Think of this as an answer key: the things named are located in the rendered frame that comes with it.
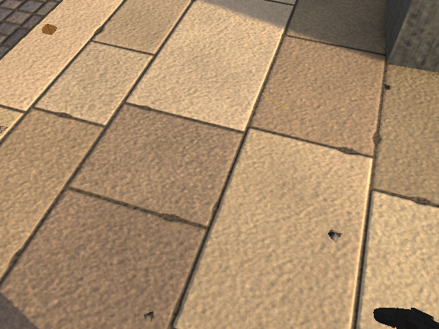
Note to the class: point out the right robot hand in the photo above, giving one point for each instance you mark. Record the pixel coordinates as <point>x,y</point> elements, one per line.
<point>405,318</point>

